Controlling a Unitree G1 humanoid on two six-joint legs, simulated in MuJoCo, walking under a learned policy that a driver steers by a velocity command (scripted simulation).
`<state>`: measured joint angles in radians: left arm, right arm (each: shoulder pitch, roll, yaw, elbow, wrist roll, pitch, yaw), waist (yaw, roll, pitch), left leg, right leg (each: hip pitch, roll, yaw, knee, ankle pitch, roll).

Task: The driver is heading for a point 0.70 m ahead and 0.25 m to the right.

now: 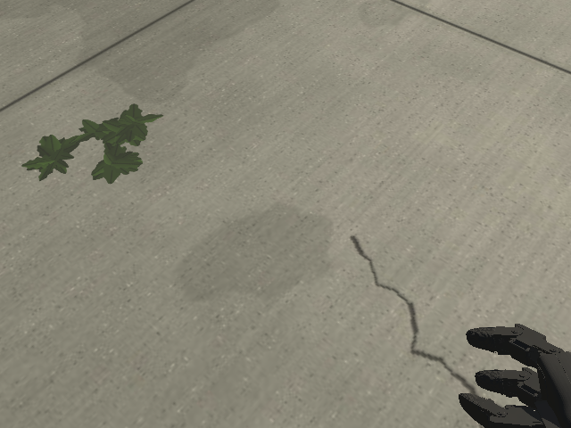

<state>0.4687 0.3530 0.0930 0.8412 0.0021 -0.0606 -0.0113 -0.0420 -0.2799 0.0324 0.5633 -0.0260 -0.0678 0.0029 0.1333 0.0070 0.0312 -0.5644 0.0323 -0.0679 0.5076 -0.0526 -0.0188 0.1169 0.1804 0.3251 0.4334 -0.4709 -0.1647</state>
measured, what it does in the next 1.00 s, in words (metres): walks ahead, turning right: right foot, then left foot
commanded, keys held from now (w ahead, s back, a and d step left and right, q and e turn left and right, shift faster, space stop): w+e+shift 0.58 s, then w+shift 0.04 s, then shift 0.38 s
